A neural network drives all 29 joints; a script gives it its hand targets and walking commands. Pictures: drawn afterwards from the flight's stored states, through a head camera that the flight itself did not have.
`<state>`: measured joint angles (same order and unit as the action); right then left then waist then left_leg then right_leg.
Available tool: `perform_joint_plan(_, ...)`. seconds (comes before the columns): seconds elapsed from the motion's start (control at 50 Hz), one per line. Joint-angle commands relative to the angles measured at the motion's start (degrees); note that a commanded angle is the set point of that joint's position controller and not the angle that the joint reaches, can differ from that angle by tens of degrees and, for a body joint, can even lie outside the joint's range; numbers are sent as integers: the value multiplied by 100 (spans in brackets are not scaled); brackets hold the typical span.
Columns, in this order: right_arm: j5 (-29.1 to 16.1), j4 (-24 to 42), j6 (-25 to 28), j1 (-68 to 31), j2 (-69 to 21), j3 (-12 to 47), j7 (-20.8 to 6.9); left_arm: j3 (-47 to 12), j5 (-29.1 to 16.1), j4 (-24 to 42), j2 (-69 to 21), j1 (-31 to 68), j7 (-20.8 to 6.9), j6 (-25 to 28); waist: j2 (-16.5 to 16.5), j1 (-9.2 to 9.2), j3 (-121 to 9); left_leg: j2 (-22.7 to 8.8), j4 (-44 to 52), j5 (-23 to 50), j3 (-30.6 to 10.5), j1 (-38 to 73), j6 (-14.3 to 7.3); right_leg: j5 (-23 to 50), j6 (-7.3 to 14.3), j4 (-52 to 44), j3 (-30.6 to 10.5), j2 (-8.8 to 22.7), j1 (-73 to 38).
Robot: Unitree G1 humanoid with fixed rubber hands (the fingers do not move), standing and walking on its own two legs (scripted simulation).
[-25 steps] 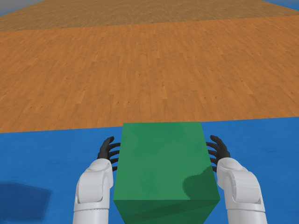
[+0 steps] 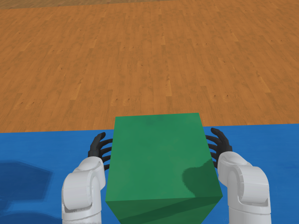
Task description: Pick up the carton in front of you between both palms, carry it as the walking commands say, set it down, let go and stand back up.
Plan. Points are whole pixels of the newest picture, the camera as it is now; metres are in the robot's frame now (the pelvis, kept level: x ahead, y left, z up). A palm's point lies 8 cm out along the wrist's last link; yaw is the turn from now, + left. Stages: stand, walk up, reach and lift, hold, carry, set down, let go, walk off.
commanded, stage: carry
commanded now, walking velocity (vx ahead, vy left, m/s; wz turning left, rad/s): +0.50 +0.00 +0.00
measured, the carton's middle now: (159, 173) +0.27 +0.01 +0.01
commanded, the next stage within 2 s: none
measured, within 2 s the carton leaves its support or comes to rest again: neither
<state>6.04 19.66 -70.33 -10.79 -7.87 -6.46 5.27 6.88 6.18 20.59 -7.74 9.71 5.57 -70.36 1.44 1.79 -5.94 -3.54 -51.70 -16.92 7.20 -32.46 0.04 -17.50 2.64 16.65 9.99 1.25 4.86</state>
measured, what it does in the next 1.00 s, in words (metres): walks ahead: left foot, then right foot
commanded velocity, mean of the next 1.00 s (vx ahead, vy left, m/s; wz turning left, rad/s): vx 0.50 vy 0.00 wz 0.00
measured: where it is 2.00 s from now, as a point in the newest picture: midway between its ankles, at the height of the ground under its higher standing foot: (157, 106)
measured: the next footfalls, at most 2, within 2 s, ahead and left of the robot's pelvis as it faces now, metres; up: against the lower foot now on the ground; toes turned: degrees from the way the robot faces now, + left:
left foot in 0.16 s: +0.30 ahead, +0.10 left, +0.00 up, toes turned +9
right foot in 0.68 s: +0.66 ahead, -0.10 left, +0.00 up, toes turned -14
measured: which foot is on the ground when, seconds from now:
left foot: up 0.00-0.14, down 0.16-0.72, up 0.74-1.00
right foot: down 0.00-0.16, up 0.18-0.66, down 0.68-1.00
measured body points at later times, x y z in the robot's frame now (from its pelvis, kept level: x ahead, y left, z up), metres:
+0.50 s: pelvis +0.33 +0.04 +0.00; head +0.34 +0.05 +0.45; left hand +0.62 +0.17 +0.07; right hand +0.59 -0.14 +0.07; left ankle +0.26 +0.10 -0.75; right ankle +0.43 -0.12 -0.69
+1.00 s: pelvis +0.68 -0.02 +0.01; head +0.70 -0.04 +0.46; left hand +0.96 +0.13 +0.08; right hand +0.96 -0.17 +0.08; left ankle +0.76 +0.14 -0.68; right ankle +0.62 -0.09 -0.75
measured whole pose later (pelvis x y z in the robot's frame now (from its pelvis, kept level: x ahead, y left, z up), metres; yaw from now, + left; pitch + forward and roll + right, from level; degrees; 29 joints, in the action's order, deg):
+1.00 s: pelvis +0.68 -0.02 +0.01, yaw +0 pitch +4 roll +2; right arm 6.8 22.8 -68.4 -8.7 -7.6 -4.9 5.0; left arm 6.2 5.6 22.5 -7.6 8.5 5.3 -68.3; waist -0.1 0.7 -2.2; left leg -6.4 -47.6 -9.5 5.9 -35.1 0.2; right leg -12.8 3.3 14.9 12.9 1.7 6.8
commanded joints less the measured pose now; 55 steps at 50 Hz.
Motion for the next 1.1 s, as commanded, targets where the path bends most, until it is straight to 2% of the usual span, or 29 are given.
perform_joint_plan(0.0,-1959,9,91,-2065,-5243,3990,-1325,-4175,-2497,230,-5140,2533,-1628,4,528,-65,-722,124,1207,597,298,-601,4,3414,397,-359,-744,1178,-1345)
perform_joint_plan(0.06,-1925,130,135,-2094,-5239,4035,-1310,-4189,-2494,176,-5118,2435,-1687,59,827,-55,-448,367,2112,1321,745,364,-150,4202,280,-319,-344,1098,-842)
perform_joint_plan(0.1,-1997,198,163,-2120,-5259,4085,-1332,-4189,-2482,232,-5099,2411,-1695,90,954,-113,-786,543,2286,1629,920,1504,-241,5095,137,369,4,1073,-716)
perform_joint_plan(0.12,-2023,200,184,-2081,-5268,4102,-1344,-4196,-2468,283,-5072,2425,-1697,98,889,-215,-1086,722,2478,1426,1079,2373,-264,5139,7,1155,297,934,-528)
perform_joint_plan(0.14,-2040,247,201,-2115,-5257,4102,-1369,-4208,-2437,312,-5044,2434,-1703,112,618,-326,-1389,556,2509,1040,915,3377,-252,4290,-91,2157,319,783,47)
perform_joint_plan(0.16,-2030,213,200,-2028,-5276,4068,-1396,-4210,-2416,338,-4999,2528,-1711,114,-91,-455,-1720,-552,2866,-248,-735,4153,-405,2585,-200,3495,232,564,879)
perform_joint_plan(0.18,-2022,70,252,-2099,-5236,4046,-1433,-4275,-2431,423,-5070,2567,-1707,94,-1561,-323,-1862,-2063,3717,-616,-3613,4966,-1269,-360,-387,5017,-97,-260,2570)
perform_joint_plan(0.2,-2135,83,270,-2063,-5384,4112,-1460,-4268,-2394,332,-5069,2541,-1701,129,-1375,-335,-1779,-2148,4015,-107,-3838,4787,-1487,-844,-227,5839,-859,-87,2998)
perform_joint_plan(0.22,-2240,155,311,-2138,-5524,4166,-1482,-4287,-2406,328,-5219,2545,-1698,183,-1090,-333,-1685,-1968,3915,670,-3184,4503,-1403,-672,-92,6006,-995,186,3112)
perform_joint_plan(0.24,-2305,228,353,-2235,-5653,4232,-1500,-4304,-2392,324,-5375,2537,-1687,244,-520,-322,-1641,-1798,3826,1153,-2630,4205,-1208,-416,-43,5743,-1046,410,3069)
perform_joint_plan(0.26,-2365,306,389,-2328,-5739,4306,-1515,-4291,-2369,286,-5503,2446,-1670,305,-272,-284,-1544,-1644,3886,1404,-2154,3851,-1014,-145,-34,5303,-1043,561,2967)
perform_joint_plan(0.28,-2411,355,418,-2356,-5783,4358,-1531,-4274,-2329,252,-5577,2336,-1642,358,-365,-262,-1576,-1530,3981,1402,-1786,3689,-885,49,-58,4895,-996,622,2813)
perform_joint_plan(0.32,-2478,394,451,-2215,-5730,4409,-1582,-4257,-2199,149,-5653,2036,-1577,456,-551,-257,-1554,-1410,4081,1492,-1335,3613,-852,105,-120,4276,-747,518,2734)
perform_joint_plan(0.38,-2522,457,460,-2041,-5531,4435,-1661,-4293,-2039,115,-5617,1766,-1487,549,-673,-257,-1306,-1324,4208,1686,-915,3767,-880,396,-223,3419,-459,446,3127)
perform_joint_plan(0.46,-2512,658,394,-2034,-5162,4341,-1669,-4380,-2114,504,-5369,2015,-1405,491,-831,-274,-805,-1068,4174,2388,-354,3853,-771,1137,-314,2449,-114,385,3387)
perform_joint_plan(0.56,-2285,609,152,-1856,-4656,4061,-1534,-4344,-2253,646,-4850,2160,-1395,176,-938,-333,-261,-903,4006,3185,23,3910,-684,1606,-159,1570,326,160,3131)
perform_joint_plan(0.6,-2228,582,58,-1911,-4557,4005,-1494,-4293,-2288,617,-4717,2254,-1414,58,-1026,-320,-215,-912,3779,3984,171,3928,-592,1679,-43,1298,448,70,2603)
perform_joint_plan(0.64,-2233,610,-26,-2062,-4491,3979,-1480,-4206,-2283,525,-4660,2258,-1429,-21,-1128,-191,-663,-797,2621,5034,584,3835,-373,1456,12,1042,749,-296,1312)
perform_joint_plan(0.66,-2244,632,-56,-2158,-4466,3985,-1480,-4155,-2277,485,-4647,2292,-1440,-45,-924,-94,-1043,-602,1594,4668,736,3358,-212,1172,5,867,769,-373,190)
perform_joint_plan(0.68,-2260,640,-84,-2321,-4439,3983,-1490,-4110,-2271,474,-4630,2293,-1447,-74,-369,63,-1481,-519,235,3049,621,2414,-122,399,85,741,-533,613,-919)
perform_joint_plan(0.7,-2290,774,-132,-2470,-4567,4073,-1482,-4053,-2237,276,-4642,2374,-1481,-20,1380,23,-1974,297,-1628,702,278,433,158,-510,1055,81,-3474,2210,-2265)
perform_joint_plan(0.72,-2260,606,-114,-2500,-4582,4056,-1498,-4082,-2308,196,-4856,2276,-1497,-18,1309,-5,-1778,445,-2429,-852,-463,-285,-5,468,1184,-467,-4001,2314,-2148)
perform_joint_plan(0.74,-2283,498,-65,-2509,-4805,4092,-1506,-4113,-2369,276,-5002,2400,-1514,9,974,-36,-1738,107,-2749,-707,-692,-432,-153,1384,1068,-277,-3175,2168,-1976)
perform_joint_plan(0.76,-2288,492,0,-2519,-5005,4105,-1518,-4160,-2403,307,-5208,2491,-1526,51,318,-50,-1728,-118,-2542,-448,-764,-374,-217,2079,895,-125,-2613,2024,-1634)
perform_joint_plan(0.78,-2291,470,58,-2531,-5197,4135,-1522,-4209,-2429,394,-5374,2648,-1539,99,8,-86,-1611,-295,-2136,-220,-775,-323,-233,2288,715,-139,-2155,1927,-1283)
perform_joint_plan(0.82,-2260,407,168,-2443,-5428,4168,-1494,-4275,-2494,486,-5537,2701,-1567,170,206,-110,-1612,-349,-1444,135,-606,-12,-205,1902,454,-339,-1502,1695,-882)
perform_joint_plan(0.86,-2179,388,259,-2261,-5482,4199,-1438,-4291,-2522,534,-5513,2571,-1607,203,425,-105,-1523,-302,-846,305,-400,-79,-121,1815,454,-501,-1147,1578,-832)
perform_joint_plan(0.96,-2145,630,266,-2205,-5307,4284,-1324,-4189,-2503,638,-5170,2353,-1650,178,652,-94,-1030,-212,693,962,92,-504,71,2439,464,-596,-498,1285,-1089)
perform_joint_plan(1.08,-2382,1117,-10,-2727,-4763,4235,-1333,-4016,-2400,924,-4650,2616,-1514,-15,779,-42,-459,47,2153,1604,520,40,-145,3241,353,-404,-82,1197,-1188)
